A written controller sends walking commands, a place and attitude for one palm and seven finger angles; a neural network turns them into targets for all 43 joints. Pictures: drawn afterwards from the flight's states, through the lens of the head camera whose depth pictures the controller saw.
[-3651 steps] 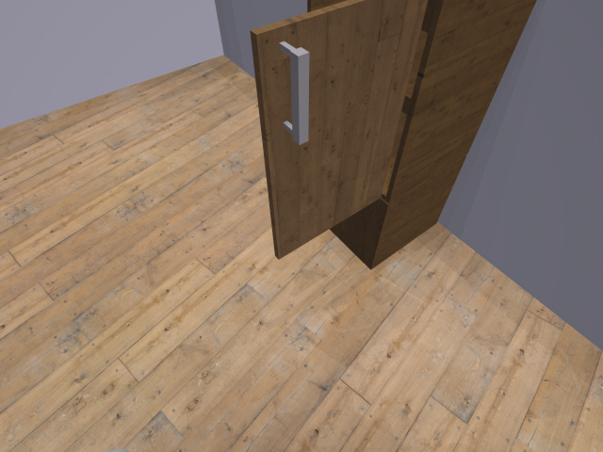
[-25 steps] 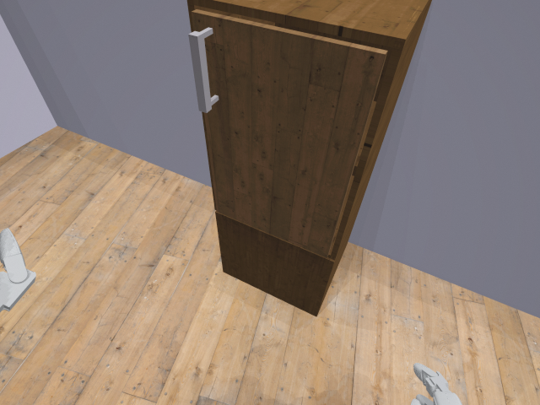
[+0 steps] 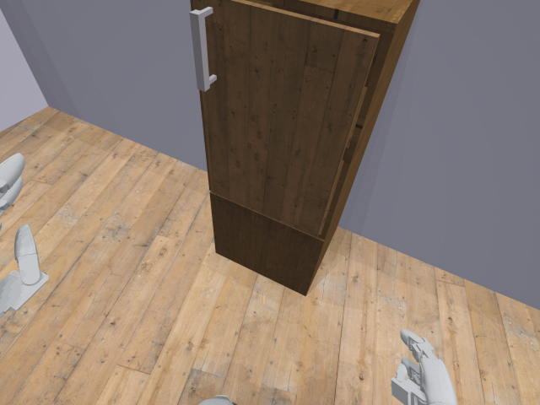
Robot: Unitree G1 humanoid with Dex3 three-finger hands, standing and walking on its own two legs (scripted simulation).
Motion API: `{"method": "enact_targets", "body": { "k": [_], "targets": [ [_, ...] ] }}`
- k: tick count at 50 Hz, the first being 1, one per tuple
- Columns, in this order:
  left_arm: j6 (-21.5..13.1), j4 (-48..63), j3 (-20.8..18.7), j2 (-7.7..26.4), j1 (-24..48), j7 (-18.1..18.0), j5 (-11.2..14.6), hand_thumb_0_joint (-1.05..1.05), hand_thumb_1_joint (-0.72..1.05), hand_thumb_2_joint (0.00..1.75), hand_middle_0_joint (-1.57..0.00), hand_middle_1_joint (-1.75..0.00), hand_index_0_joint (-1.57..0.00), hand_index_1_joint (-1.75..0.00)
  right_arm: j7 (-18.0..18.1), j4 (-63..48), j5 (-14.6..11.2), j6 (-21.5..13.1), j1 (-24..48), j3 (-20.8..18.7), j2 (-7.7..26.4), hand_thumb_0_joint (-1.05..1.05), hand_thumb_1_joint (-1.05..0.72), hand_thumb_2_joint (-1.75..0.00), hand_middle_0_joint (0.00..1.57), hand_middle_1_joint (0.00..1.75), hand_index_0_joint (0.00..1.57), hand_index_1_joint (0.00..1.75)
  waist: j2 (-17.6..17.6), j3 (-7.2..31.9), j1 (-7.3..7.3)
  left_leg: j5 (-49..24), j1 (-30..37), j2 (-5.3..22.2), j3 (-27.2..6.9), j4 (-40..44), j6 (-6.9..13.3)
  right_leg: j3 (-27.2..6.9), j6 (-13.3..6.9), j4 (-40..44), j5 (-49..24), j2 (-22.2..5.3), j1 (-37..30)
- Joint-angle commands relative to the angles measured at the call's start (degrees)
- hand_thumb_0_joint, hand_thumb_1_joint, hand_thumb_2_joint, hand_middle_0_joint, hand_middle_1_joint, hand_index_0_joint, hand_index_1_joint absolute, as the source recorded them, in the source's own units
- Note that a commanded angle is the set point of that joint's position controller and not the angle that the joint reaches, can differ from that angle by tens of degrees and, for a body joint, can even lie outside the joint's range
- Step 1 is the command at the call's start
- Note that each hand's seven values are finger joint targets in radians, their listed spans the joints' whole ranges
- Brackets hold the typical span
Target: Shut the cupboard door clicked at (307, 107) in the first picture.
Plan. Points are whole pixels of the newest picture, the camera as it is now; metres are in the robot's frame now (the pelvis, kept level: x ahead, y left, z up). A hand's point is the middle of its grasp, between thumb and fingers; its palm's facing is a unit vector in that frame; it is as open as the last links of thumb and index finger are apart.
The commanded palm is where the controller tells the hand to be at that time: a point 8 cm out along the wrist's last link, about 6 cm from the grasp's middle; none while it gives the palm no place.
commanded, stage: step back with the hand held close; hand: left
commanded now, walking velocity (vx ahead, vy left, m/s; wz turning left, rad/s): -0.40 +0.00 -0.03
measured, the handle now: (205, 50) +0.77 +0.19 +0.16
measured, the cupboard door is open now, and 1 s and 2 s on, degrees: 0 0 0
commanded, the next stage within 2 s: stop stepping back and stand still in 0.16 s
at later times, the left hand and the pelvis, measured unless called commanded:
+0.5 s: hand out of the picture +0.13 +0.26 +0.18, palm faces +0.32 -0.83 -0.46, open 7.4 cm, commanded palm +0.06 +0.31 +0.19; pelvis -0.09 +0.02 +0.00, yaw -3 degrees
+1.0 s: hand out of the picture +0.08 +0.31 +0.19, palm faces +0.41 -0.78 -0.48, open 7.4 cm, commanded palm +0.05 +0.35 +0.19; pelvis -0.10 +0.06 +0.00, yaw -3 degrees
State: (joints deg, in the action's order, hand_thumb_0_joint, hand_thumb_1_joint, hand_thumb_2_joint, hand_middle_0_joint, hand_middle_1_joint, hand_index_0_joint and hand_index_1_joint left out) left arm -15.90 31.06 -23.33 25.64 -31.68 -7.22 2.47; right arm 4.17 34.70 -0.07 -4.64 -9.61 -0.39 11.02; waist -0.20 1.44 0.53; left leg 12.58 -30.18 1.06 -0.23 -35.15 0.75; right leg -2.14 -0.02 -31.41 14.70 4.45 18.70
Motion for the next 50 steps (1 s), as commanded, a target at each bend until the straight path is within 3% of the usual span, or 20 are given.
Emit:
{"method": "enact_targets", "body": {
  "k": [1,4,7,10,16,19,22,24,26,31,34,37,39,40,42,43,44,45,46,50],
  "targets": [
    [-2.5,7.5,-10.0,11.8,2.9,-3.5,0.1,0.0,0.9,0.9,-0.2,-0.3,-0.2,-0.3,0.9,-7.0,0.7,-0.7,2.3,-2.7,6.4,0.0,-0.9,-0.9,0.2,0.3,0.2,0.3,5.8,2.1,1.3,5.5,14.1,-0.5,-3.5,-9.1,-1.7,-13.4,-7.2,17.5,6.2,-18.0,16.1],
    [-2.7,7.1,-8.3,11.1,6.0,-3.1,0.0,0.0,0.9,0.9,-0.2,-0.3,-0.2,-0.3,1.7,-7.9,0.3,-0.7,3.1,-2.7,8.4,0.0,-0.9,-0.9,0.2,0.3,0.2,0.3,-3.2,-2.1,1.27,0.3,9.2,3.3,-8.1,9.6,0.3,-5.5,-2.2,11.2,4.5,-8.0,10.3],
    [-4.0,6.8,-10.1,9.9,4.0,-2.0,-0.2,0.0,0.9,0.9,-0.2,-0.3,-0.2,-0.3,2.2,-9.1,0.4,-2.9,3.3,-3.6,11.1,0.0,-0.9,-0.9,0.2,0.3,0.2,0.3,-17.5,3.1,-0.24,28.7,-13.6,16.6,-22.9,30.5,7.0,0.2,0.9,-12.5,4.2,2.1,-16.6],
    [-3.8,11.3,-8.0,8.5,4.1,-1.2,0.2,0.0,0.9,0.9,-0.2,-0.3,-0.2,-0.3,1.4,-8.4,0.9,-4.3,3.1,-3.8,9.6,0.0,-0.9,-0.9,0.2,0.3,0.2,0.3,-9.5,8.0,-0.94,15.4,-2.6,15.9,-19.5,24.8,7.2,-1.5,0.4,-14.0,8.5,0.7,-10.9],
    [-2.3,15.4,-7.1,8.9,0.9,-1.6,1.7,0.0,0.9,0.9,-0.2,-0.3,-0.2,-0.3,0.3,-5.7,1.0,-6.4,0.7,-2.6,8.4,0.0,-0.9,-0.9,0.2,0.3,0.2,0.3,-13.8,11.7,-0.59,5.7,18.2,9.5,-11.3,23.2,1.3,3.5,-0.6,8.8,9.7,0.8,-7.4],
    [-1.1,14.9,-11.9,13.5,-0.6,-2.0,1.7,0.0,0.9,0.9,-0.2,-0.3,-0.2,-0.3,0.5,-5.6,1.5,-5.2,-0.2,-2.4,8.1,0.0,-0.9,-0.9,0.2,0.3,0.2,0.3,-9.5,12.9,-0.27,2.0,21.5,4.4,-4.5,16.8,-1.7,1.6,-3.2,15.0,5.6,-3.3,-7.5],
    [0.0,13.9,-10.9,11.8,1.9,-2.3,2.5,0.0,0.9,0.9,-0.2,-0.3,-0.2,-0.3,0.9,-6.1,0.7,-4.6,0.1,-1.6,6.6,0.0,-0.9,-0.9,0.2,0.3,0.2,0.3,-4.6,13.6,0.13,-4.1,28.0,2.3,-0.7,9.1,-2.1,1.5,-4.0,15.9,4.3,-7.5,-1.6],
    [2.0,11.3,-12.5,13.1,-2.7,-2.4,3.1,0.0,0.9,0.9,-0.2,-0.3,-0.2,-0.3,1.2,-6.8,-0.2,-4.0,1.1,-1.9,7.0,0.0,-0.9,-0.9,0.2,0.3,0.2,0.3,1.7,11.7,0.21,-0.7,30.2,1.5,-0.7,4.3,-1.7,1.6,-4.4,16.1,10.1,-8.2,3.8],
    [3.3,9.9,-10.4,11.1,-2.7,-2.3,2.8,0.0,0.9,0.9,-0.2,-0.3,-0.2,-0.3,1.5,-7.1,0.0,-2.6,2.1,-1.3,6.7,0.0,-0.9,-0.9,0.2,0.3,0.2,0.3,-1.5,4.4,1.11,2.0,26.2,1.2,-0.7,1.9,-2.0,-0.4,-5.8,17.5,16.2,-9.9,9.0],
    [3.3,4.2,-6.0,9.8,12.2,-2.7,0.9,0.0,0.9,0.9,-0.2,-0.3,-0.2,-0.3,2.2,-4.9,0.1,-1.9,2.1,-1.5,7.9,0.0,-0.9,-0.9,0.2,0.3,0.2,0.3,3.9,-9.3,2.36,3.2,19.5,1.6,-2.5,-8.3,-1.7,-4.1,-8.4,18.2,22.8,-15.0,18.4],
    [2.1,5.4,-4.9,10.6,20.0,-2.4,-0.2,0.0,0.9,0.9,-0.2,-0.3,-0.2,-0.3,2.3,-4.8,-0.3,-2.8,2.3,-1.8,9.0,0.0,-0.9,-0.9,0.2,0.3,0.2,0.3,-3.1,-10.8,2.88,6.9,20.7,2.6,-6.1,-1.0,-1.1,0.0,-5.7,9.4,21.2,-11.1,18.6],
    [0.7,8.8,-7.9,10.6,16.5,-2.5,0.8,0.0,0.9,0.9,-0.2,-0.3,-0.2,-0.3,1.7,-7.0,0.3,-4.4,2.8,-1.7,9.5,0.0,-0.9,-0.9,0.2,0.3,0.2,0.3,-21.7,-5.1,0.34,36.5,6.5,9.0,-23.6,33.4,-5.2,6.0,-1.8,-10.7,20.6,3.0,-3.2],
    [0.0,11.9,-11.7,14.0,11.2,-2.3,1.4,0.0,0.9,0.9,-0.2,-0.3,-0.2,-0.3,1.1,-7.0,0.9,-5.3,2.4,-2.2,8.3,0.0,-0.9,-0.9,0.2,0.3,0.2,0.3,-17.5,1.4,-1.86,33.1,5.2,9.7,-21.0,35.3,-7.1,6.2,-2.2,-10.6,19.4,3.7,-10.6],
    [-0.3,13.1,-11.3,12.4,6.6,-2.0,1.8,0.0,0.9,0.9,-0.2,-0.3,-0.2,-0.3,0.5,-7.5,1.2,-5.4,2.2,-2.2,7.5,0.0,-0.9,-0.9,0.2,0.3,0.2,0.3,-15.9,5.5,-2.02,26.9,4.5,8.2,-14.9,32.3,-6.9,7.2,-2.9,-5.6,18.6,3.3,-15.7],
    [-0.2,13.5,-11.7,11.4,-2.6,-1.3,1.6,0.0,0.9,0.9,-0.2,-0.3,-0.2,-0.3,-0.8,-8.4,0.3,-4.4,0.7,-2.2,6.4,0.0,-0.9,-0.9,0.2,0.3,0.2,0.3,-8.9,9.1,-1.57,16.2,4.5,0.0,-1.1,13.9,-5.8,0.6,-4.4,9.2,18.3,-3.3,-17.5],
    [0.0,13.8,-12.4,12.4,-4.3,-1.2,1.4,0.0,0.9,0.9,-0.2,-0.3,-0.2,-0.3,-1.1,-8.1,-0.3,-3.3,0.7,-2.8,6.3,0.0,-0.9,-0.9,0.2,0.3,0.2,0.3,4.8,6.0,-0.87,7.2,12.4,-4.2,1.9,-8.4,-4.0,-15.3,-7.9,19.4,26.4,-14.3,1.4],
    [0.5,12.9,-14.6,12.7,-5.2,-2.0,2.7,0.0,0.9,0.9,-0.2,-0.3,-0.2,-0.3,-1.1,-7.3,-0.1,-2.6,0.7,-3.5,7.2,0.0,-0.9,-0.9,0.2,0.3,0.2,0.3,12.2,2.7,-1.01,6.0,10.4,-3.8,-2.1,-22.1,-3.6,-25.5,-13.8,24.5,29.8,-22.8,11.5],
    [1.3,11.4,-11.8,10.6,-4.2,-2.1,2.3,0.0,0.9,0.9,-0.2,-0.3,-0.2,-0.3,-1.0,-5.3,0.4,-1.5,-1.5,-2.7,6.6,0.0,-0.9,-0.9,0.2,0.3,0.2,0.3,10.0,-0.7,0.62,3.8,2.8,-1.4,-4.3,-26.2,-3.5,-20.6,-15.3,22.0,25.2,-23.0,8.7],
    [1.2,7.6,-11.3,9.7,0.0,-2.9,1.7,0.0,0.9,0.9,-0.2,-0.3,-0.2,-0.3,-0.8,-5.9,0.2,-1.9,-0.9,-1.5,6.0,0.0,-0.9,-0.9,0.2,0.3,0.2,0.3,7.2,-2.3,1.51,5.8,-0.1,1.5,-4.4,-19.9,-2.7,-15.4,-12.6,18.8,15.5,-21.1,2.9],
    [1.7,-1.5,-5.7,7.4,9.4,-3.8,-0.4,0.0,0.9,0.9,-0.2,-0.3,-0.2,-0.3,1.7,-4.0,-0.7,-4.5,-0.7,-2.0,8.0,0.0,-0.9,-0.9,0.2,0.3,0.2,0.3,-2.2,-1.0,0.68,-7.3,18.5,2.4,-1.8,7.6,0.3,-2.6,-2.4,6.0,-6.4,-10.4,-0.8]
  ]
}}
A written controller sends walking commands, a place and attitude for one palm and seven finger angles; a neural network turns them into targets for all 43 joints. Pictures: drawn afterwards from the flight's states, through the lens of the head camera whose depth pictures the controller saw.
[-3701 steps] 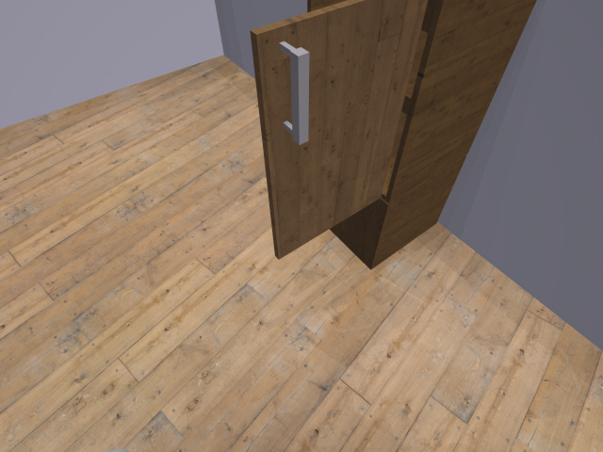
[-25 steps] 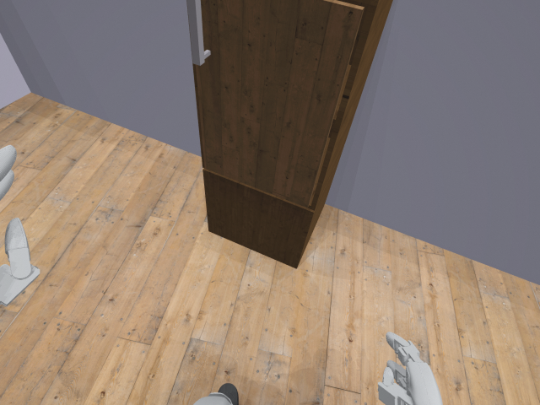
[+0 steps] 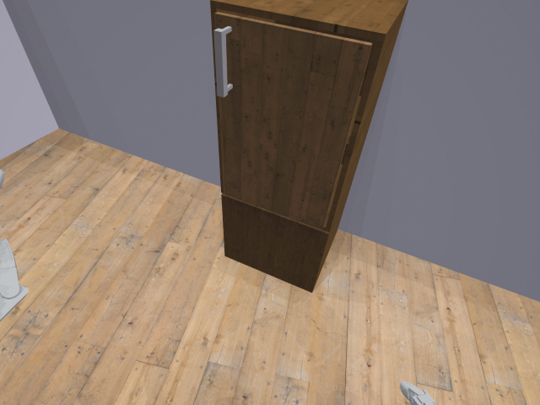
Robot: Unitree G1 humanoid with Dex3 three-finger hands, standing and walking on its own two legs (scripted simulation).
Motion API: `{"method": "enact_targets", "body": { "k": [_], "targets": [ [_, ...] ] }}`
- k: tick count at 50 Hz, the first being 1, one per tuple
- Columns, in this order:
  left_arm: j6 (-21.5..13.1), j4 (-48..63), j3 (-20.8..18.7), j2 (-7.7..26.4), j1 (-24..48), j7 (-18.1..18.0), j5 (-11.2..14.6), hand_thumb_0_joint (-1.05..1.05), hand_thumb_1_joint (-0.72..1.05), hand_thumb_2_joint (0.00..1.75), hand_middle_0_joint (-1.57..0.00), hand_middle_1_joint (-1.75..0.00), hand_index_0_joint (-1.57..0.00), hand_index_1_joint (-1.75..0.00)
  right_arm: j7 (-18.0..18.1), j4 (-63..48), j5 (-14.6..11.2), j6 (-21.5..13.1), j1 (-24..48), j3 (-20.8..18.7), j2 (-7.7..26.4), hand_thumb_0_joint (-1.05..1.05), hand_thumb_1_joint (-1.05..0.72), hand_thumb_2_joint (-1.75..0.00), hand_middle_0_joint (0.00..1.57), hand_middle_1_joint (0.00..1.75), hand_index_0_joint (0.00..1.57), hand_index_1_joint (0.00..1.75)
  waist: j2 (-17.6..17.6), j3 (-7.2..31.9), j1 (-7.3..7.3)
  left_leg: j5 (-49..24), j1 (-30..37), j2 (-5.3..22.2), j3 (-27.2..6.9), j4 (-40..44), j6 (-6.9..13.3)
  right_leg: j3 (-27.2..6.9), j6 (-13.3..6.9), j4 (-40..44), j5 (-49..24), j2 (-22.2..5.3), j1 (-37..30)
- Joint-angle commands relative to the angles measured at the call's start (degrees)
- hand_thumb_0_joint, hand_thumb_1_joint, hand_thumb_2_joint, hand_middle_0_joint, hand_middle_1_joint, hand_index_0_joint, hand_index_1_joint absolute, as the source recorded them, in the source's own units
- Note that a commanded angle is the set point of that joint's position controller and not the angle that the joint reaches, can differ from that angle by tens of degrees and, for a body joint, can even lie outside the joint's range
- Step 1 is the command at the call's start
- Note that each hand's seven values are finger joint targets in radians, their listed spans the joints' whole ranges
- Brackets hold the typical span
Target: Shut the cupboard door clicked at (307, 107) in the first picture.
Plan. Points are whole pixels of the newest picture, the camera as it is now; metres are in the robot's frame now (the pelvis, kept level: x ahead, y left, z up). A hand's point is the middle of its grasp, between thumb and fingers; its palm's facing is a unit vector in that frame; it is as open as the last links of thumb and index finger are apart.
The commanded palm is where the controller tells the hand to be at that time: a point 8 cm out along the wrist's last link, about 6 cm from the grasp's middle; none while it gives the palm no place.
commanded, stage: stop stepping back and stand still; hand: left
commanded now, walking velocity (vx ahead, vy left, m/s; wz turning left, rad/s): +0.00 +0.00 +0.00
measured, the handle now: (225, 62) +0.86 +0.19 +0.15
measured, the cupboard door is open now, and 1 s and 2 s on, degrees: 0 0 0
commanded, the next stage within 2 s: let the arm hang, fingers relaxed in 0.64 s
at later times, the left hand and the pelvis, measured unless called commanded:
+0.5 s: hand out of the picture +0.15 +0.29 +0.17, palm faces +0.47 -0.77 -0.44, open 7.4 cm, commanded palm +0.10 +0.31 +0.18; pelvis -0.03 +0.01 +0.01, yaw +0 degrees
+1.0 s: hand out of the picture +0.06 +0.21 -0.14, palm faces -0.04 -0.97 -0.26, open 7.4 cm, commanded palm none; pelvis -0.05 +0.01 -0.01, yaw +2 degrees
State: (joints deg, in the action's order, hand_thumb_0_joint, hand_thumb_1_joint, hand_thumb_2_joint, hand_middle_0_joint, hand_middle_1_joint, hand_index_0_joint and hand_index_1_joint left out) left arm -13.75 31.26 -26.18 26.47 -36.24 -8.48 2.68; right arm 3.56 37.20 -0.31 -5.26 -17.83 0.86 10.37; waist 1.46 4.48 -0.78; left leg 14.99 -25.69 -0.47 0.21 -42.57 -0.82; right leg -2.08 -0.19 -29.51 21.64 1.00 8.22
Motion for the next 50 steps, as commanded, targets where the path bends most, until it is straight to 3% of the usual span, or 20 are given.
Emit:
{"method": "enact_targets", "body": {
  "k": [1,3,4,5,6,9,10,15,25,29,30,36,37,38,39,41,43,44,47,50],
  "targets": [
    [-0.6,0.1,-1.5,6.0,14.8,-2.2,-0.6,0.0,0.9,0.9,-0.2,-0.3,-0.2,-0.3,2.6,-7.4,-0.8,-4.3,8.0,-3.7,9.1,0.0,-0.9,-0.9,0.2,0.3,0.2,0.3,-5.7,-1.0,1.19,-17.9,18.3,6.7,-4.1,16.2,2.7,-1.7,-0.3,1.8,-16.2,-4.1,9.0],
    [-0.3,2.2,-3.1,8.0,13.9,-2.0,-0.8,0.0,0.9,0.9,-0.2,-0.3,-0.2,-0.3,2.6,-8.6,-0.9,-4.4,7.9,-3.3,9.2,0.0,-0.9,-0.9,0.2,0.3,0.2,0.3,-4.2,2.8,1.19,-31.5,21.1,8.6,-6.8,15.2,3.9,0.5,0.9,-0.7,-22.1,-1.3,7.3],
    [-0.3,5.2,-3.6,9.1,14.6,-1.5,-0.4,0.0,0.9,0.9,-0.2,-0.3,-0.2,-0.3,2.4,-8.2,-0.5,-4.4,8.3,-2.8,8.9,0.0,-0.9,-0.9,0.2,0.3,0.2,0.3,-7.5,5.0,1.34,-32.3,20.4,9.2,-9.2,17.8,3.6,2.5,1.7,-3.0,-18.1,-0.8,5.8],
    [-0.7,7.5,-1.9,6.9,14.8,-1.0,0.0,0.0,0.9,0.9,-0.2,-0.3,-0.2,-0.3,2.1,-8.5,-0.3,-4.7,9.2,-2.6,8.0,0.0,-0.9,-0.9,0.2,0.3,0.2,0.3,-8.6,4.9,1.32,-25.1,18.3,10.5,-11.7,21.9,3.5,2.8,1.9,-3.6,-7.0,0.1,5.0],
    [-1.1,10.8,-1.7,6.7,15.3,-1.0,0.0,0.0,0.9,0.9,-0.2,-0.3,-0.2,-0.3,1.8,-8.9,-0.2,-5.2,9.6,-2.9,8.5,0.0,-0.9,-0.9,0.2,0.3,0.2,0.3,-9.4,4.2,1.23,-18.2,17.3,11.2,-13.0,24.0,3.9,2.3,1.6,-3.3,-2.8,0.3,4.9],
    [-1.5,12.8,-5.8,9.3,9.7,-1.7,-0.3,0.0,0.9,0.9,-0.2,-0.3,-0.2,-0.3,1.6,-9.3,0.3,-5.7,10.0,-2.4,8.5,0.0,-0.9,-0.9,0.2,0.3,0.2,0.3,-10.8,3.9,0.6,-4.3,11.7,9.4,-10.0,25.5,3.7,2.3,0.9,2.6,-5.7,-0.5,0.5],
    [-1.6,12.5,-5.2,7.7,8.1,-1.6,-0.2,0.0,0.9,0.9,-0.2,-0.3,-0.2,-0.3,1.4,-9.6,0.3,-5.6,10.3,-2.0,7.8,0.0,-0.9,-0.9,0.2,0.3,0.2,0.3,-11.1,3.5,0.85,-1.3,9.6,8.3,-8.5,25.5,3.0,2.4,0.7,3.9,-6.6,-0.9,-0.9],
    [-1.4,6.0,-7.2,7.4,1.1,-1.4,0.9,0.0,0.9,0.9,-0.2,-0.3,-0.2,-0.3,1.2,-10.1,-0.1,-4.1,9.3,-2.0,7.1,0.0,-0.9,-0.9,0.2,0.3,0.2,0.3,-8.9,3.4,1.29,-1.3,9.1,6.1,-4.9,23.3,1.5,2.0,-0.1,7.1,-9.3,-1.5,-1.1],
    [-0.4,3.4,-1.2,5.5,12.2,-1.3,-0.1,0.0,0.9,0.9,-0.2,-0.3,-0.2,-0.3,2.0,-9.4,-0.3,-3.6,10.5,-2.2,7.9,0.0,-0.9,-0.9,0.2,0.3,0.2,0.3,-2.5,-2.7,1.6,2.5,11.8,4.0,-3.4,19.4,1.6,-2.3,-0.9,13.9,-1.3,-3.8,8.4],
    [-0.8,5.3,-2.7,7.7,14.6,-1.7,-0.6,0.0,0.9,0.9,-0.2,-0.3,-0.2,-0.3,2.2,-9.2,-0.2,-3.9,11.3,-2.6,8.3,0.0,-0.9,-0.9,0.2,0.3,0.2,0.3,-4.7,-3.2,1.33,2.8,13.0,3.4,-3.1,18.8,1.5,-2.6,-1.1,14.4,1.3,-4.0,10.0],
    [-1.1,5.9,-1.8,6.5,14.4,-1.6,-0.6,0.0,0.9,0.9,-0.2,-0.3,-0.2,-0.3,2.1,-9.2,-0.2,-3.9,11.2,-2.5,7.8,0.0,-0.9,-0.9,0.2,0.3,0.2,0.3,-5.6,-3.4,1.44,2.6,12.6,3.5,-3.5,19.1,1.6,-2.1,-1.2,13.7,0.8,-3.9,9.5],
    [-1.8,5.4,-4.4,7.2,8.7,-1.6,0.0,0.0,0.9,0.9,-0.2,-0.3,-0.2,-0.3,1.9,-9.7,-0.3,-3.8,10.7,-2.5,7.7,0.0,-0.9,-0.9,0.2,0.3,0.2,0.3,-7.6,-1.4,0.98,-0.2,11.6,4.5,-4.8,21.7,1.6,0.3,-0.6,10.7,-4.0,-2.2,5.0],
    [7.7,-40.0,20.2,-3.6,10.8,7.1,-4.5,0.0,0.9,0.9,-0.2,-0.3,-0.2,-0.3,-3.6,3.9,0.0,-6.0,14.0,-4.8,19.4,0.0,-0.9,-0.9,0.2,0.3,0.2,0.3,-8.6,-4.4,2.21,-20.1,6.3,6.6,-6.5,12.1,2.4,3.0,-1.2,0.9,-14.4,-5.5,8.8],
    [12.6,-40.6,19.0,-3.7,11.3,8.1,-3.8,0.0,0.9,0.9,-0.2,-0.3,-0.2,-0.3,-3.6,3.8,-0.4,-2.0,10.3,-5.0,16.9,0.0,-0.9,-0.9,0.2,0.3,0.2,0.3,-7.9,0.0,1.45,-24.0,11.2,7.0,-4.0,11.9,1.9,0.7,-1.2,1.4,-13.5,-5.6,8.6],
    [13.0,-42.0,19.7,-4.5,12.9,8.4,-4.2,0.0,0.9,0.9,-0.2,-0.3,-0.2,-0.3,-3.5,4.3,0.5,-1.3,8.5,-5.2,16.7,0.0,-0.9,-0.9,0.2,0.3,0.2,0.3,-5.2,1.8,1.15,-25.5,11.1,8.2,-5.4,11.5,2.7,1.7,-1.3,-0.9,-10.6,-4.4,8.5],
    [13.2,-47.1,20.2,-1.9,15.5,8.5,-4.3,0.0,0.9,0.9,-0.2,-0.3,-0.2,-0.3,-3.3,4.0,0.7,0.6,9.8,-4.3,17.7,0.0,-0.9,-0.9,0.2,0.3,0.2,0.3,1.9,0.9,0.29,-21.4,6.9,8.5,-8.6,13.3,4.6,1.2,-1.7,-0.6,-8.1,-3.8,5.3],
    [12.9,-54.4,20.9,-0.3,18.8,8.6,-4.4,0.0,0.9,0.9,-0.2,-0.3,-0.2,-0.3,-3.5,5.4,1.0,1.8,10.7,-3.8,17.6,0.0,-0.9,-0.9,0.2,0.3,0.2,0.3,8.9,-0.3,0.73,-16.0,7.6,6.6,-8.5,12.3,3.9,-1.7,-3.0,3.0,-7.6,-6.2,6.9],
    [13.0,-57.8,21.5,0.1,20.5,8.6,-4.3,0.0,0.9,0.9,-0.2,-0.3,-0.2,-0.3,-3.7,6.1,1.0,2.5,10.5,-3.5,16.9,0.0,-0.9,-0.9,0.2,0.3,0.2,0.3,9.7,-1.4,1.28,-14.2,8.8,5.2,-7.6,11.4,3.2,-3.1,-4.1,4.4,-7.1,-7.7,9.1],
    [13.9,-67.5,23.4,-2.0,24.0,8.0,-4.0,0.0,0.9,0.9,-0.2,-0.3,-0.2,-0.3,-3.7,9.4,1.7,4.7,8.9,-2.4,12.8,0.0,-0.9,-0.9,0.2,0.3,0.2,0.3,5.5,-3.3,2.53,-9.3,12.8,2.9,-5.0,9.7,1.6,-4.5,-5.3,7.9,-2.8,-9.8,13.5],
    [14.5,-76.0,24.3,-4.0,22.9,7.7,-3.7,0.0,0.9,0.9,-0.2,-0.3,-0.2,-0.3,-3.4,12.6,1.8,5.5,7.2,-1.8,11.4,0.0,-0.9,-0.9,0.2,0.3,0.2,0.3,-4.2,-4.6,2.38,-7.9,12.3,4.6,-8.2,16.4,2.2,-2.1,-3.3,6.5,1.0,-6.4,11.2]
  ]
}}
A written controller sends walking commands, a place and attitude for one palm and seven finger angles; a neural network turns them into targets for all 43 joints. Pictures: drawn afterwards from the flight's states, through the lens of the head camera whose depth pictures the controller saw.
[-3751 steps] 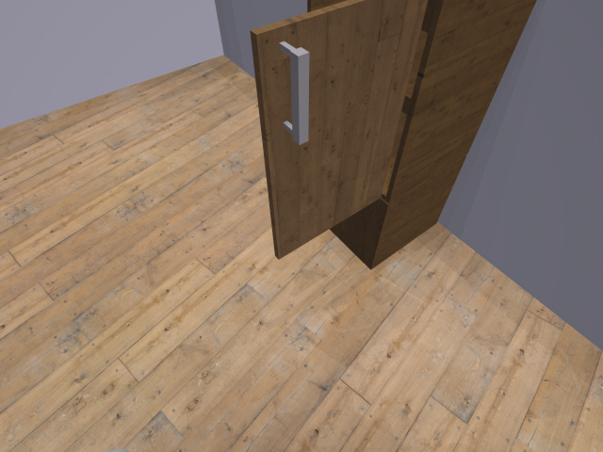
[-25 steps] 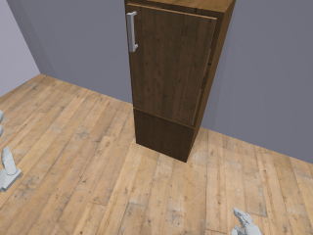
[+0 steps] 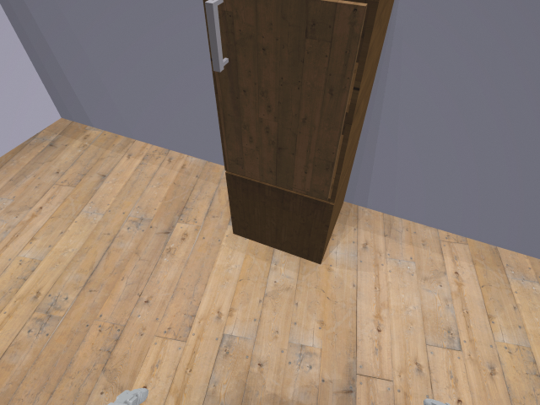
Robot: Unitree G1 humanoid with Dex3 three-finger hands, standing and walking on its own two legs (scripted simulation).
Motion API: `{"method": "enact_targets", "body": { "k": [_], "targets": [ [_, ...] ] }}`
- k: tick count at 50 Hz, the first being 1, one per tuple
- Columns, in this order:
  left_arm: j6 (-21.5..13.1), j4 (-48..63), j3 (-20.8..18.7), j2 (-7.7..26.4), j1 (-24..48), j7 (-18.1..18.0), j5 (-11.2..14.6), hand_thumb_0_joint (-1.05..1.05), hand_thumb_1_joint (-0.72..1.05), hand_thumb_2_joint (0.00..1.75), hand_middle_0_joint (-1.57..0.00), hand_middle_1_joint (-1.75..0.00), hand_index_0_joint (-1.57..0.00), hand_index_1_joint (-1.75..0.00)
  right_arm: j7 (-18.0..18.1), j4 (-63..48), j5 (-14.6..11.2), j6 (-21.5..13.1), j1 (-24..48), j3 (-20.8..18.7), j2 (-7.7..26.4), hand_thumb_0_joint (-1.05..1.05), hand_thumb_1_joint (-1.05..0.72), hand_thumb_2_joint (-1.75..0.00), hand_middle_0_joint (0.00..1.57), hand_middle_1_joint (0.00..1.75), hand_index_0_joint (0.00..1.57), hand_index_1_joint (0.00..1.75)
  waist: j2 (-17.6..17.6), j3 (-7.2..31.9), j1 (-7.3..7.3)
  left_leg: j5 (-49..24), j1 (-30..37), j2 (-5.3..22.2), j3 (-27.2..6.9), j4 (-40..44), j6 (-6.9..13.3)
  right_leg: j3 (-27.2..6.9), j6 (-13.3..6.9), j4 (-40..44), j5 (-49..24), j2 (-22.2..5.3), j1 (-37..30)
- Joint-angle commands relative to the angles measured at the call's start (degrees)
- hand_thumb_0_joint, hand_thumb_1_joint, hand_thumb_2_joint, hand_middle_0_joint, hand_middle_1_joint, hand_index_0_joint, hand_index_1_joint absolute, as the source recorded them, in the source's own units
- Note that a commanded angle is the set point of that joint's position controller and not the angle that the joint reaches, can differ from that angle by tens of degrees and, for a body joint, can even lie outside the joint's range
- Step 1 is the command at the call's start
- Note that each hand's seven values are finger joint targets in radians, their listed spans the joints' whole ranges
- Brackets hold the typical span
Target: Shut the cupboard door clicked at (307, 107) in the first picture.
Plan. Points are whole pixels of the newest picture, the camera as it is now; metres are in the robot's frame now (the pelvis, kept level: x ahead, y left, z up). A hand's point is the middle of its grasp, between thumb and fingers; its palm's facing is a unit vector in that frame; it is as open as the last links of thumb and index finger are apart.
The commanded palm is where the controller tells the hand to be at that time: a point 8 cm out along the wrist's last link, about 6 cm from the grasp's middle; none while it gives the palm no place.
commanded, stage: let the arm hang, fingers relaxed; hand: left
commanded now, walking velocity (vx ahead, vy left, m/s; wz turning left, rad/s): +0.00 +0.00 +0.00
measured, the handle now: (218, 35) +0.91 +0.15 +0.16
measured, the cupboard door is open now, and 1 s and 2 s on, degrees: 0 0 0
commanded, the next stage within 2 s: look to check the result in 0.84 s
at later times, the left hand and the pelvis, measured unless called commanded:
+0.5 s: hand out of the picture -0.08 +0.18 -0.16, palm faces +0.05 -0.97 -0.22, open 7.4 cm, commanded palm none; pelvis +0.01 +0.00 +0.01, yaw +0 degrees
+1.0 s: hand out of the picture +0.01 +0.15 -0.16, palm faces +0.04 -0.98 -0.17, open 7.4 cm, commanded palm none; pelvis +0.02 -0.02 +0.01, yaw +0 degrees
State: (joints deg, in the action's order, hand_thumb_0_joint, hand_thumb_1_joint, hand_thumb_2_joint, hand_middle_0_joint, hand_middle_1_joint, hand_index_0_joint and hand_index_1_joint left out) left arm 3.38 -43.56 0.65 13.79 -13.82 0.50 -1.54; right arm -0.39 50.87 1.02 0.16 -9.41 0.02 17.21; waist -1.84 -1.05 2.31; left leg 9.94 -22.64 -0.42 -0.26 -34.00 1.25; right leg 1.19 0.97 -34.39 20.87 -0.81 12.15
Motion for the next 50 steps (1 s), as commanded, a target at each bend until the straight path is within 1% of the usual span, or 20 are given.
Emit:
{"method": "enact_targets", "body": {
  "k": [1,2,4,6,8,9,13,14,15,18,22,24,25,30,34,36,39,40,47,50],
  "targets": [
    [-2.6,-3.9,-2.5,7.9,-1.5,-1.3,0.7,0.0,0.9,0.9,-0.2,-0.3,-0.2,-0.3,0.8,0.0,0.4,0.1,-1.1,-0.9,4.6,0.0,-0.9,-0.9,0.2,0.3,0.2,0.3,-4.4,0.9,-1.59,-0.5,7.3,5.3,-9.2,10.9,0.6,-4.9,-3.7,10.8,1.2,-3.4,4.2],
    [-2.6,-6.8,-2.6,7.3,-3.5,-1.3,0.7,0.0,0.9,0.9,-0.2,-0.3,-0.2,-0.3,1.1,1.2,0.4,0.1,-1.0,-0.9,4.4,0.0,-0.9,-0.9,0.2,0.3,0.2,0.3,-7.0,1.1,-2.32,2.4,6.1,5.4,-9.6,12.8,0.8,-4.5,-3.4,10.8,0.5,-3.0,1.9],
    [-2.8,-11.0,-3.0,6.0,-6.2,-1.4,0.7,0.0,0.9,0.9,-0.2,-0.3,-0.2,-0.3,1.6,2.9,0.2,0.1,-1.7,-1.1,3.9,0.0,-0.9,-0.9,0.2,0.3,0.2,0.3,-7.7,0.7,-2.92,4.8,6.0,5.4,-9.5,14.1,0.8,-4.1,-3.6,12.1,-0.9,-2.9,0.1],
    [-2.9,-14.6,-2.7,4.6,-8.0,-1.3,0.8,0.0,0.9,0.9,-0.2,-0.3,-0.2,-0.3,2.0,4.9,0.1,0.2,-3.8,-1.2,2.5,0.0,-0.9,-0.9,0.2,0.3,0.2,0.3,-8.2,1.7,-2.53,7.0,7.2,5.3,-9.5,15.4,0.7,-3.9,-3.7,12.9,-1.3,-3.0,-0.9],
    [-3.1,-17.2,-2.5,3.6,-9.8,-1.4,0.9,0.0,0.9,0.9,-0.2,-0.3,-0.2,-0.3,2.2,6.5,-0.1,0.3,-5.2,-1.4,1.8,0.0,-0.9,-0.9,0.2,0.3,0.2,0.3,-6.8,1.6,-2.44,6.9,8.8,5.2,-8.8,15.2,0.7,-3.9,-3.8,14.3,-1.9,-3.3,-0.2],
    [-3.4,-18.0,-2.4,3.8,-10.0,-1.4,0.8,0.0,0.9,0.9,-0.2,-0.3,-0.2,-0.3,2.3,6.9,-0.4,0.4,-6.0,-1.6,2.3,0.0,-0.9,-0.9,0.2,0.3,0.2,0.3,-3.9,0.6,-2.26,5.8,9.5,5.2,-8.4,14.6,0.6,-4.0,-3.8,15.3,-1.8,-3.2,0.6],
    [-3.4,-21.0,-2.1,2.2,-11.5,-1.7,0.8,0.0,0.9,0.9,-0.2,-0.3,-0.2,-0.3,2.6,9.2,-0.4,0.6,-8.2,-1.7,0.8,0.0,-0.9,-0.9,0.2,0.3,0.2,0.3,-1.2,-1.6,-1.75,6.1,10.5,5.3,-8.0,14.9,0.7,-3.7,-3.7,16.3,-0.7,-3.5,2.5],
    [-3.6,-21.4,-2.1,2.7,-12.2,-1.8,0.8,0.0,0.9,0.9,-0.2,-0.3,-0.2,-0.3,2.6,9.4,-0.6,0.6,-8.3,-1.9,1.2,0.0,-0.9,-0.9,0.2,0.3,0.2,0.3,0.5,-1.7,-1.92,4.7,11.2,5.3,-7.6,14.3,0.8,-3.7,-3.8,16.7,-0.7,-3.5,2.9],
    [-3.5,-21.9,-2.0,2.0,-12.1,-1.9,0.8,0.0,0.9,0.9,-0.2,-0.3,-0.2,-0.3,2.6,9.8,-0.5,0.7,-8.8,-1.9,0.5,0.0,-0.9,-0.9,0.2,0.3,0.2,0.3,1.4,-2.4,-1.53,5.4,11.2,5.2,-7.4,14.5,0.7,-3.6,-3.8,16.8,0.4,-3.7,3.6],
    [-3.4,-22.6,-2.0,1.3,-13.0,-2.1,0.7,0.0,0.9,0.9,-0.2,-0.3,-0.2,-0.3,2.6,10.6,-0.4,1.0,-9.5,-2.0,-0.3,0.0,-0.9,-0.9,0.2,0.3,0.2,0.3,3.1,-4.1,-1.58,7.5,10.5,5.0,-7.1,14.8,0.7,-3.8,-3.7,17.2,3.1,-3.7,5.2],
    [-3.4,-22.6,-2.0,0.8,-13.3,-2.3,0.7,0.0,0.9,0.9,-0.2,-0.3,-0.2,-0.3,2.4,11.2,-0.3,1.1,-10.0,-1.9,-1.6,0.0,-0.9,-0.9,0.2,0.3,0.2,0.3,4.4,-5.8,-1.38,6.6,10.7,4.5,-6.0,13.8,0.5,-4.4,-3.7,17.7,5.4,-4.0,7.6],
    [-3.4,-22.2,-2.1,1.4,-13.5,-2.3,0.6,0.0,0.9,0.9,-0.2,-0.3,-0.2,-0.3,2.3,11.5,-0.4,1.1,-9.9,-1.9,-1.5,0.0,-0.9,-0.9,0.2,0.3,0.2,0.3,3.9,-6.4,-1.67,6.0,10.5,4.4,-5.6,13.5,0.5,-4.3,-3.8,17.6,5.3,-4.0,7.9],
    [-3.3,-22.2,-2.1,0.9,-12.9,-2.4,0.6,0.0,0.9,0.9,-0.2,-0.3,-0.2,-0.3,2.3,11.7,-0.2,1.1,-10.1,-1.8,-2.2,0.0,-0.9,-0.9,0.2,0.3,0.2,0.3,3.5,-6.8,-1.43,6.4,9.9,4.3,-5.7,13.6,0.4,-4.4,-3.7,17.5,5.5,-4.0,8.0],
    [-3.3,-21.7,-2.3,0.5,-12.4,-2.4,0.6,0.0,0.9,0.9,-0.2,-0.3,-0.2,-0.3,2.3,11.6,-0.1,0.7,-10.0,-1.5,-2.6,0.0,-0.9,-0.9,0.2,0.3,0.2,0.3,1.0,-6.5,-2.03,6.6,8.2,4.6,-6.7,15.5,0.6,-4.0,-3.4,15.9,2.5,-3.6,5.4],
    [-3.6,-21.2,-2.5,0.8,-11.8,-2.4,0.7,0.0,0.9,0.9,-0.2,-0.3,-0.2,-0.3,2.4,11.4,-0.2,0.4,-9.9,-1.5,-2.7,0.0,-0.9,-0.9,0.2,0.3,0.2,0.3,2.3,-5.7,-2.25,2.2,9.0,4.2,-5.6,14.1,0.3,-4.0,-3.5,16.3,0.0,-3.9,4.2],
    [-3.6,-21.0,-2.4,0.2,-10.8,-2.4,0.8,0.0,0.9,0.9,-0.2,-0.3,-0.2,-0.3,2.4,11.7,-0.1,0.4,-9.9,-1.3,-3.4,0.0,-0.9,-0.9,0.2,0.3,0.2,0.3,0.6,-5.5,-2.01,1.3,9.5,4.2,-5.5,13.8,0.1,-4.1,-3.5,16.3,-0.5,-4.0,4.2],
    [-3.7,-20.7,-2.6,0.5,-10.6,-2.4,0.8,0.0,0.9,0.9,-0.2,-0.3,-0.2,-0.3,2.5,11.5,-0.2,0.2,-9.8,-1.4,-3.0,0.0,-0.9,-0.9,0.2,0.3,0.2,0.3,0.8,-4.9,-2.28,-1.0,10.0,4.4,-5.3,13.3,0.1,-3.8,-3.4,16.3,-2.3,-3.9,3.1],
    [-3.7,-20.8,-2.6,0.3,-9.8,-2.5,0.9,0.0,0.9,0.9,-0.2,-0.3,-0.2,-0.3,2.5,11.6,-0.1,0.2,-9.9,-1.3,-3.4,0.0,-0.9,-0.9,0.2,0.3,0.2,0.3,0.7,-5.0,-1.95,-1.4,9.6,4.4,-5.3,13.2,0.1,-3.8,-3.4,16.4,-2.8,-4.1,2.6],
    [-3.7,-20.8,-2.6,-0.2,-9.3,-2.5,1.0,0.0,0.9,0.9,-0.2,-0.3,-0.2,-0.3,2.7,12.0,-0.2,0.1,-10.0,-1.1,-3.5,0.0,-0.9,-0.9,0.2,0.3,0.2,0.3,0.7,-4.4,-1.96,-4.1,10.4,4.6,-5.2,12.5,0.1,-3.4,-3.4,16.4,-4.8,-4.1,1.2],
    [-3.8,-21.0,-2.6,-0.3,-9.6,-2.6,1.0,0.0,0.9,0.9,-0.2,-0.3,-0.2,-0.3,2.7,12.0,-0.2,0.2,-9.8,-1.2,-3.4,0.0,-0.9,-0.9,0.2,0.3,0.2,0.3,1.5,-4.0,-1.93,-5.5,11.3,4.8,-5.1,11.9,0.2,-3.6,-3.4,16.6,-5.9,-4.1,1.0]
  ]
}}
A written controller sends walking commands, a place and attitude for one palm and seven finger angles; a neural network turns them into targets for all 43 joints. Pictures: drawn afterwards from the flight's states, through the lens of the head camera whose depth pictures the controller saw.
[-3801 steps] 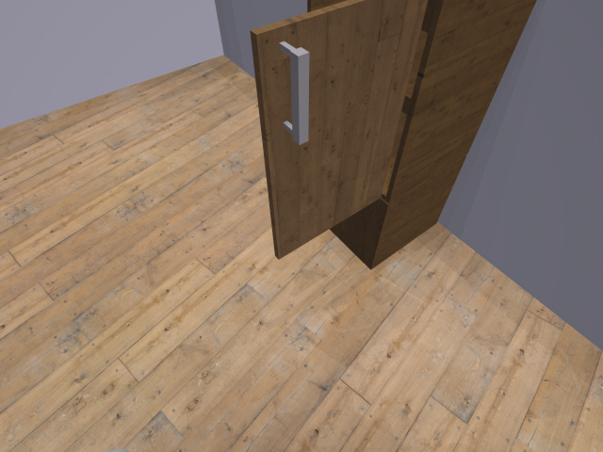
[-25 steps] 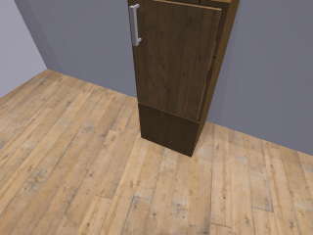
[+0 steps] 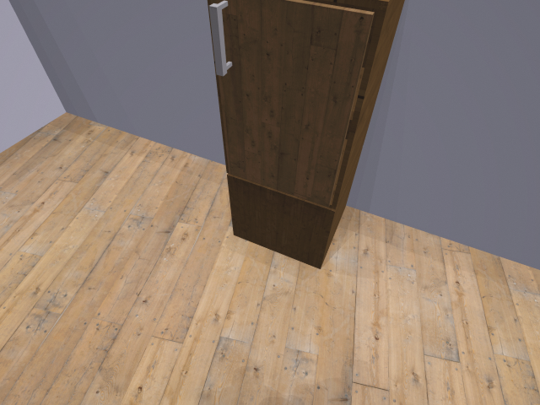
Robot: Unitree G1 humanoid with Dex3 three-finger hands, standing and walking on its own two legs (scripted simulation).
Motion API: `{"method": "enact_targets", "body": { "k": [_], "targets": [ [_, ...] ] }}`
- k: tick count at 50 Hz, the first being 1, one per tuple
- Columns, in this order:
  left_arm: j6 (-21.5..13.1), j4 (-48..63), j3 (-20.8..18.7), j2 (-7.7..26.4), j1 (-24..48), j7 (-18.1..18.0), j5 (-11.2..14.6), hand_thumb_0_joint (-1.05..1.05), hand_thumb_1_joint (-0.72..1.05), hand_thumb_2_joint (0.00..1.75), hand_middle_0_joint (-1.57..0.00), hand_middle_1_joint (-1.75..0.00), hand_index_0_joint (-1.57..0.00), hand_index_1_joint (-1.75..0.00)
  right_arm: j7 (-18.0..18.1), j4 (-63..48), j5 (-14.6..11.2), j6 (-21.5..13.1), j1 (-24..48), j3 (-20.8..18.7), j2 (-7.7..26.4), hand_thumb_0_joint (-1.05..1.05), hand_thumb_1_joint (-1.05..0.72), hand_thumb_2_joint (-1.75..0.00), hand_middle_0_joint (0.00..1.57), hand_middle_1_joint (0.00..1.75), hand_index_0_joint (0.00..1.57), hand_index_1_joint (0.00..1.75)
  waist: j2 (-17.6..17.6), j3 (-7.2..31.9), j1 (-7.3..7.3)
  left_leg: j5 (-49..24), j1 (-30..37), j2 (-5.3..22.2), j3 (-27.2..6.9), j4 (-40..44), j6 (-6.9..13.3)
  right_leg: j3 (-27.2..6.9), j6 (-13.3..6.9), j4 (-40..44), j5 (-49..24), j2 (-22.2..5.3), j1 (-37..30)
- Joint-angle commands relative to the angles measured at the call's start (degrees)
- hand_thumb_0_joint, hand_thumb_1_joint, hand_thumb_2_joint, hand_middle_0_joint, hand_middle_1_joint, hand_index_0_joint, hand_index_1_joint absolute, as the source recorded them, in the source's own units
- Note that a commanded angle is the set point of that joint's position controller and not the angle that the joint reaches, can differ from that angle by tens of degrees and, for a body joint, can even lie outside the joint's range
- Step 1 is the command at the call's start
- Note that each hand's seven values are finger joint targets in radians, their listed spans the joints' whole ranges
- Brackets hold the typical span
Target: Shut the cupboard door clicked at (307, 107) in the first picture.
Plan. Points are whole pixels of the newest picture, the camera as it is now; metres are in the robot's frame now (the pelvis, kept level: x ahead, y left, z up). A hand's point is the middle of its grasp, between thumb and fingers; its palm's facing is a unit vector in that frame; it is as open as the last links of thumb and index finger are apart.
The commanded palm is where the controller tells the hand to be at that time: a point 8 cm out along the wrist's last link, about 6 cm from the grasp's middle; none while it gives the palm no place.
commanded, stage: look to check the result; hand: left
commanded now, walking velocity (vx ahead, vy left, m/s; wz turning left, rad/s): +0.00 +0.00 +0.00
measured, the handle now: (222, 39) +0.89 +0.16 +0.14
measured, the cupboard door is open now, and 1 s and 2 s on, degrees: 0 0 0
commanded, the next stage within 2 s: stand and wait in 0.40 s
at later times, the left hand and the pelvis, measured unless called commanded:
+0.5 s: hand out of the picture -0.02 +0.16 -0.18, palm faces +0.05 -0.98 -0.18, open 7.4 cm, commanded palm none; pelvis +0.02 -0.01 +0.00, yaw +0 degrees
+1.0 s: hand out of the picture +0.00 +0.16 -0.17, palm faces +0.05 -0.98 -0.19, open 7.4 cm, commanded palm none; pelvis +0.03 -0.01 +0.00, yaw +0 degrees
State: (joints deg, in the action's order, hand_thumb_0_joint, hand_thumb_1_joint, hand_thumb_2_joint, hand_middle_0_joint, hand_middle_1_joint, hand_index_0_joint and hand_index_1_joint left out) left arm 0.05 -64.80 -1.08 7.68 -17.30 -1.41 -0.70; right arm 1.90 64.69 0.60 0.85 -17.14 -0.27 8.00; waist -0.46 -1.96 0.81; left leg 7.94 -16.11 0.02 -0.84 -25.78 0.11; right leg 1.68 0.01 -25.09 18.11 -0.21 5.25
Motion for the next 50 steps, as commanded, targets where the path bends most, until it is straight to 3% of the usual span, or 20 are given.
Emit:
{"method": "enact_targets", "body": {
  "k": [1,4,18,25,50],
  "targets": [
    [-0.4,0.2,-0.8,5.8,-6.1,-0.7,0.2,0.0,0.9,0.9,-0.2,-0.3,-0.2,-0.3,0.4,-1.8,0.2,-0.5,-2.2,-0.8,5.8,0.0,-0.9,-0.9,0.2,0.3,0.2,0.3,0.0,-2.5,-0.36,-3.8,5.1,4.4,-4.6,3.7,1.4,-3.9,-2.4,7.2,-3.3,-4.8,7.4],
    [-0.5,0.0,-0.8,6.0,-6.7,-0.7,0.2,0.0,0.9,0.9,-0.2,-0.3,-0.2,-0.3,0.5,-1.8,0.0,-0.5,-1.6,-0.9,6.1,0.0,-0.9,-0.9,0.2,0.3,0.2,0.3,1.1,-2.6,-0.52,-4.8,5.9,4.5,-4.4,3.3,1.5,-3.9,-2.4,7.6,-4.3,-4.7,7.6],
    [-0.5,-0.8,-0.5,5.9,-7.0,-0.7,0.2,0.0,0.9,0.9,-0.2,-0.3,-0.2,-0.3,0.6,-1.5,0.1,-0.6,0.1,-0.6,6.7,0.0,-0.9,-0.9,0.2,0.3,0.2,0.3,-0.1,-3.4,-0.45,-5.0,6.8,4.6,-4.4,4.0,1.5,-3.8,-2.1,8.3,-5.2,-5.0,6.6],
    [-0.7,-0.6,-0.7,6.4,-6.6,-0.8,0.1,0.0,0.9,0.9,-0.2,-0.3,-0.2,-0.3,0.7,-1.7,0.0,-0.9,0.7,-0.7,7.1,0.0,-0.9,-0.9,0.2,0.3,0.2,0.3,0.5,-1.8,-0.54,-9.2,7.7,4.8,-3.9,3.0,1.6,-3.5,-2.0,8.0,-10.9,-5.4,4.6],
    [-0.6,-0.3,-0.7,6.5,-6.2,-0.8,0.3,0.0,0.9,0.9,-0.2,-0.3,-0.2,-0.3,0.8,-1.3,0.1,-0.7,0.0,-0.5,6.8,0.0,-0.9,-0.9,0.2,0.3,0.2,0.3,1.0,-3.0,-0.67,-8.5,7.7,4.9,-3.4,3.2,1.3,-3.7,-2.2,8.8,-11.1,-5.1,3.9]
  ]
}}
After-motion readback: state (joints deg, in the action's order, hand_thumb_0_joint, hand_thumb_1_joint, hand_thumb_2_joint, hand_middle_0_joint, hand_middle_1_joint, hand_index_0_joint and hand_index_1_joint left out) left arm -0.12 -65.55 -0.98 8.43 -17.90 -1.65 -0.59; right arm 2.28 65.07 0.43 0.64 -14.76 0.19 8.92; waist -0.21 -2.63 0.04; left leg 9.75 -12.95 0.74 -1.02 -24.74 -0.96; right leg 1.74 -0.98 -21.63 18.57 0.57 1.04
